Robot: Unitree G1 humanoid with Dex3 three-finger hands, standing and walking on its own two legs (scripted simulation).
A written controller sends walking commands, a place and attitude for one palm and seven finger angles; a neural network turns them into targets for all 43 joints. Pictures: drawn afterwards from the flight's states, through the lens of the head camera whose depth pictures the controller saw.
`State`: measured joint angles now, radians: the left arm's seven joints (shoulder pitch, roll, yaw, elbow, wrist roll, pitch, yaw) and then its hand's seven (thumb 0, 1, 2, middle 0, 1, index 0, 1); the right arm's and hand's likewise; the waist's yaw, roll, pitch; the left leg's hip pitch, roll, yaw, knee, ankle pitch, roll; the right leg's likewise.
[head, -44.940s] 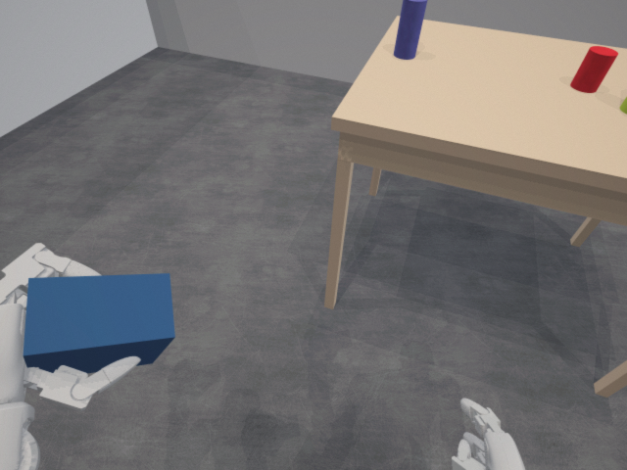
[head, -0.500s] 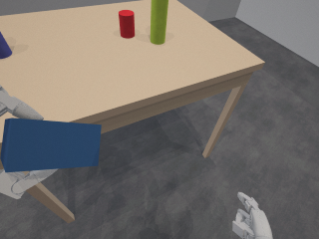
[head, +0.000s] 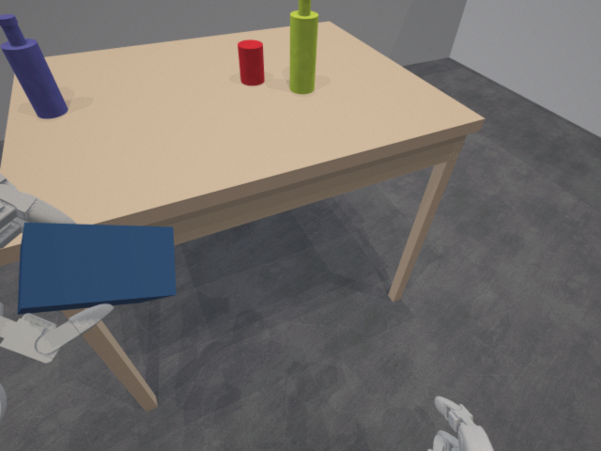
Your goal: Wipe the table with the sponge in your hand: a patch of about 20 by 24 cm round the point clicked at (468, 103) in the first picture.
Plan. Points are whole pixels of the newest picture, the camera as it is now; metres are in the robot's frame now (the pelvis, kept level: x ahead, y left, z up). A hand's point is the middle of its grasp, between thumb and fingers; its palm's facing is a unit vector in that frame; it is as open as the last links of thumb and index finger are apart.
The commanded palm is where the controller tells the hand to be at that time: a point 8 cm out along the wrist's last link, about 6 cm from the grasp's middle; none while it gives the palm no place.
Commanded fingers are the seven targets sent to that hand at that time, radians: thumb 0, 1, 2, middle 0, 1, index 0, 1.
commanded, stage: stop stepping back and stand still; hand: left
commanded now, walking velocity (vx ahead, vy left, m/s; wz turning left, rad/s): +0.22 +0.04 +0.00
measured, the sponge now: (114, 270) +0.24 +0.19 +0.20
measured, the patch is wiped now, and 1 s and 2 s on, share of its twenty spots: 1.00 1.00 1.00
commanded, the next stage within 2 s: stand and wait in 0.22 s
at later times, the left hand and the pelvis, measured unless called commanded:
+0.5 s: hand (113, 241) +0.25 +0.19 +0.23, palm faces +0.37 -0.83 -0.41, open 10.2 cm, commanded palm +0.20 +0.25 +0.26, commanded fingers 0.00 0.10 1.30 -1.20 -1.60 -1.20 -1.60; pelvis +0.04 -0.03 +0.00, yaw +0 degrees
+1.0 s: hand (98, 225) +0.25 +0.20 +0.25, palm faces +0.42 -0.78 -0.46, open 10.2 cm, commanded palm +0.20 +0.25 +0.26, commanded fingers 0.00 0.10 1.30 -1.20 -1.60 -1.20 -1.60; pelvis +0.04 -0.03 +0.01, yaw +0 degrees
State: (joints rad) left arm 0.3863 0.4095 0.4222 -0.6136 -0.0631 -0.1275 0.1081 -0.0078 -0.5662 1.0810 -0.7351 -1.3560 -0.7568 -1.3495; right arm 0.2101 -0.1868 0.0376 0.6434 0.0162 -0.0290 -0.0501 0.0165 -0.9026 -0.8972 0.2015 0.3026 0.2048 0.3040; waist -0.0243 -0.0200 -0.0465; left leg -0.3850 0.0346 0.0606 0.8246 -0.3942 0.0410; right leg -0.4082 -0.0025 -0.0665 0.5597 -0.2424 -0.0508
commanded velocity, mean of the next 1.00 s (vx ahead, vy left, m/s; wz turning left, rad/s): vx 0.02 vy -0.02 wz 0.00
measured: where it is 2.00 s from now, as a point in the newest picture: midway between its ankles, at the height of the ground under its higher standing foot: outside the picture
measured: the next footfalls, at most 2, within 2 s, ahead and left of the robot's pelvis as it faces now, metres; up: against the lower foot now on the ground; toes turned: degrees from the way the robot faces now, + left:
left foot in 0.04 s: +0.07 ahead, +0.11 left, +0.00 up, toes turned +1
right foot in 0.28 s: +0.05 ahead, -0.13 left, +0.00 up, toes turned -4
